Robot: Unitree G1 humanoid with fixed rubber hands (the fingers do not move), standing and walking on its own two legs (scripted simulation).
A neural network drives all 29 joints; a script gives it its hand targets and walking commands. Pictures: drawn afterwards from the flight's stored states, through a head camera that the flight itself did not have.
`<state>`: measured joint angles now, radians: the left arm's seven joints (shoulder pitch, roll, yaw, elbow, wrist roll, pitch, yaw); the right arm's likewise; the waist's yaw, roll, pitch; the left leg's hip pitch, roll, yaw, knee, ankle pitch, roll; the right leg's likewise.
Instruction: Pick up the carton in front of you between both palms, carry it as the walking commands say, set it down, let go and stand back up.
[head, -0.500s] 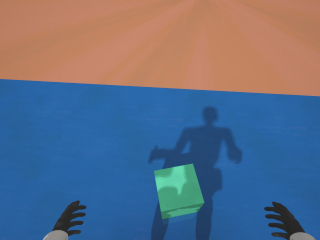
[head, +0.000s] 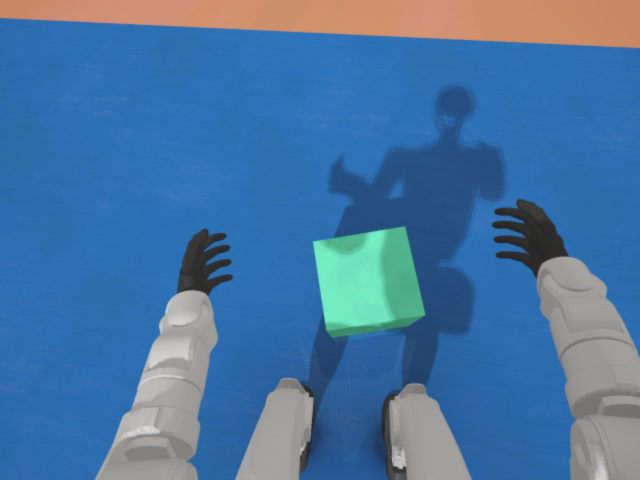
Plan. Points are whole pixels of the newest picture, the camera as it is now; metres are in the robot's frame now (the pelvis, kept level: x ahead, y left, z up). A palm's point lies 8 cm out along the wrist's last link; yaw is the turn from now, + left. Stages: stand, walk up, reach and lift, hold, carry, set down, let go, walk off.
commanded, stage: reach and lift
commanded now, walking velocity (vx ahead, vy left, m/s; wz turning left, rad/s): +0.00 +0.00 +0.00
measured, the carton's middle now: (365, 287) +0.44 -0.02 -0.55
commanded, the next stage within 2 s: none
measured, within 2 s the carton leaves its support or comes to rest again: leaves its support in 1.94 s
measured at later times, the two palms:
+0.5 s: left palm (252, 254) +0.43 +0.17 -0.20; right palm (488, 221) +0.49 -0.21 -0.20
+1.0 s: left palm (276, 287) +0.42 +0.17 -0.43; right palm (449, 266) +0.47 -0.20 -0.43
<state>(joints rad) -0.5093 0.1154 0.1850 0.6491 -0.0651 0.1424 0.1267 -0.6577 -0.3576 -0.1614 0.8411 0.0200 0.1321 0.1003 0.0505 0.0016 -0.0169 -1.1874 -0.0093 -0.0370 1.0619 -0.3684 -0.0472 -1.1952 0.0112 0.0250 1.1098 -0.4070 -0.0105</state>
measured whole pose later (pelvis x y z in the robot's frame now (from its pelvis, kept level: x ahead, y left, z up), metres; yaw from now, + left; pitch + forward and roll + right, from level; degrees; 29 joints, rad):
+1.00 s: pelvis -0.07 +0.01 -0.26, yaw +2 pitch +43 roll +5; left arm -1.16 0.13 0.24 0.88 -0.16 0.08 0.21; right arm -1.36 -0.50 -0.02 1.13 0.16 0.07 0.03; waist 0.05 0.03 0.18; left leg -2.23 -0.06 -0.02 1.97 -0.49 -0.09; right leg -2.26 0.04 0.07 2.03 -0.52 0.01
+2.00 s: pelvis -0.06 +0.01 -0.31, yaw +3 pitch +38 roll +4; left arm -1.33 0.09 0.36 1.02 -0.11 0.09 0.23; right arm -1.46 -0.37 0.02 1.21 0.09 0.13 -0.04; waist 0.02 0.08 0.25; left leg -2.28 -0.12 -0.05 2.15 -0.54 -0.12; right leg -2.30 0.02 0.05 2.21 -0.57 0.00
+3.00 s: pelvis -0.02 +0.02 -0.08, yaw -4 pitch +34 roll +1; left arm -0.66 -0.14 0.42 0.59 0.12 0.27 0.13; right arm -0.73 -0.02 -0.29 0.71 -0.16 0.31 -0.01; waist 0.01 0.03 -0.23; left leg -1.52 -0.12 -0.12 1.43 -0.51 -0.06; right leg -1.54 0.10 0.11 1.44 -0.50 0.04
